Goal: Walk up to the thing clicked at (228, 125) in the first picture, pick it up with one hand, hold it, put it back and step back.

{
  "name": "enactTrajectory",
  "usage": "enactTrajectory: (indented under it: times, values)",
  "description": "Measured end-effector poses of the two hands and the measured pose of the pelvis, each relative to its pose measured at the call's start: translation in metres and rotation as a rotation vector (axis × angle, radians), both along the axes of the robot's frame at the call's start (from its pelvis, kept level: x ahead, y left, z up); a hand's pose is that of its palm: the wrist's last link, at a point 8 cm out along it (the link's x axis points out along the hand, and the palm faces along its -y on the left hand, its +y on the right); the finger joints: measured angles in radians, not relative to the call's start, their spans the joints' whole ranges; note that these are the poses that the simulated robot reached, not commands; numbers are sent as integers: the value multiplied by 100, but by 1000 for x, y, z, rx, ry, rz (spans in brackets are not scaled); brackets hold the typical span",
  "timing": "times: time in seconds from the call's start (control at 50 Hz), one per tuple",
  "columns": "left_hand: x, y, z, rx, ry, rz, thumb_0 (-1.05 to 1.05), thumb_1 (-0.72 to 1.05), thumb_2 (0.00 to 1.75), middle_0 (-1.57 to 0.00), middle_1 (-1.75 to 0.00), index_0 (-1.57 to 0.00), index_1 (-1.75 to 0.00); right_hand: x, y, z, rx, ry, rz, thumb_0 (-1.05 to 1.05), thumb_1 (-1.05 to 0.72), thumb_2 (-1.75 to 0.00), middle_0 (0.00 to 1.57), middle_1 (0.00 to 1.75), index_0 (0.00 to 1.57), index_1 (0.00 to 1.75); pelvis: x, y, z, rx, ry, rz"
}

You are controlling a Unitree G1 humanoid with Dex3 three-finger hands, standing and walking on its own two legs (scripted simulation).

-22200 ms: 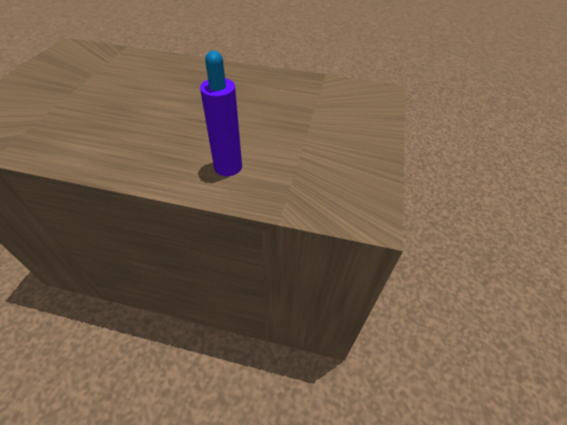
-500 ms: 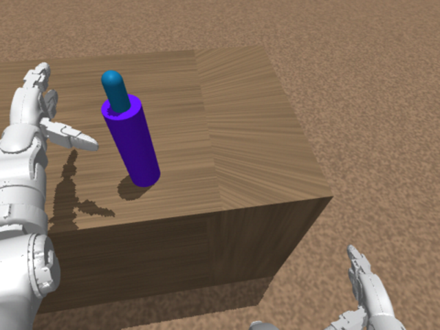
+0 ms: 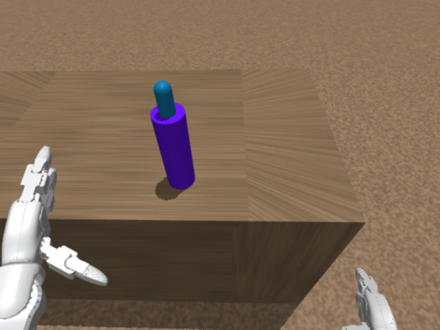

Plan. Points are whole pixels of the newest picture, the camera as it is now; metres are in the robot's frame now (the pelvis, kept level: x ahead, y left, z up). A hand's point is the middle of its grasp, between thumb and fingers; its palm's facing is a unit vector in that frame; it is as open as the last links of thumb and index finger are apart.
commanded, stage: sink last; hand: left
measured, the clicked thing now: (173, 139) +0.46 +0.11 +0.09
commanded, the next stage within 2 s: home in 0.56 s
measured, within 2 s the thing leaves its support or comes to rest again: neither
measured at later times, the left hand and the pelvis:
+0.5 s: hand (23, 292) +0.15 +0.25 +0.13, palm faces +0.35 -0.83 -0.44, open 17.4 cm; pelvis -0.03 -0.01 -0.01, yaw +1 degrees
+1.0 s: hand (96, 327) +0.13 +0.19 +0.02, palm faces +0.19 -0.95 -0.26, open 17.2 cm; pelvis -0.03 -0.01 -0.01, yaw +1 degrees
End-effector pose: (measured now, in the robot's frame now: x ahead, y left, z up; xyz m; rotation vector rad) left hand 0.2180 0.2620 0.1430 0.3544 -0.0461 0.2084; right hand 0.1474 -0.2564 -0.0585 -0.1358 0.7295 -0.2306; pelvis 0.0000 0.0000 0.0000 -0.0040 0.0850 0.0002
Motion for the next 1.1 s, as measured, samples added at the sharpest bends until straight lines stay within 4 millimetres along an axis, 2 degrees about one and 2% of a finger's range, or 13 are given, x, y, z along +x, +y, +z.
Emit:
enactTrajectory:
  times: [0.12,0.22,0.28,0.4,0.6,0.7,0.8,0.96,1.02,1.1]
  values:
    - [-50,23,17,91,-22,121,-1,-55,5,-6,-4,-5,-5,3,-6,9,-13,-59,-8,-1,55,-6,6,6,6,6,-2,-2,-1,5,-22,4]
    - [-89,26,8,96,32,155,-1,-52,4,-5,-3,-4,-4,2,-10,12,-20,-95,0,-1,57,-5,6,5,6,6,-7,-2,-3,8,-32,8]
    - [-103,28,-2,80,61,175,-1,-52,4,-5,-3,-4,-4,-3,-10,10,-25,-89,12,-1,57,-5,6,5,6,6,-13,-3,-5,11,-36,15]
    - [-107,33,-9,84,55,199,-1,-51,3,-5,-3,-5,-3,-20,-12,5,-43,-79,12,-1,56,-5,6,5,6,6,-25,-7,-7,13,-39,20]
    - [-101,11,26,148,-119,88,-1,-52,4,-5,-4,-5,-4,-31,-26,17,-82,-183,-30,-1,55,-5,6,6,6,6,-32,-5,-8,12,-62,6]
    - [-103,5,28,137,-154,59,-1,-53,5,-6,-5,-5,-5,-34,-26,16,-71,-192,-32,-1,53,-6,6,6,6,6,-34,-5,-7,14,-70,2]
    - [-104,3,0,70,-80,65,-1,-51,8,-6,-6,-6,-6,-35,-11,11,-37,-168,6,-1,41,-17,8,10,8,10,-35,-6,-7,17,-63,1]
    - [-110,-22,-82,-111,193,52,-1,-49,9,-6,-6,-6,-6,-23,40,-1,53,-132,124,0,1,-39,12,16,12,16,-34,-7,-9,15,-27,8]
    - [-114,-25,-109,-148,307,68,-1,-49,9,-6,-6,-6,-6,-17,42,-2,45,-130,129,0,-14,-48,14,18,14,18,-30,-6,-10,12,-13,11]
    - [-115,-26,-144,-182,438,92,-1,-51,8,-6,-6,-6,-6,-11,29,0,-4,-135,105,0,-35,-59,16,21,16,21,-26,-5,-13,12,4,11]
